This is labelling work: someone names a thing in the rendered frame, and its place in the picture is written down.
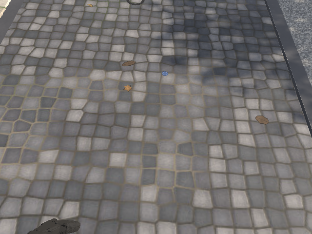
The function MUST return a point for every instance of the robot left hand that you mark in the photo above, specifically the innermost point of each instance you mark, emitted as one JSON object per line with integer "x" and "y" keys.
{"x": 54, "y": 226}

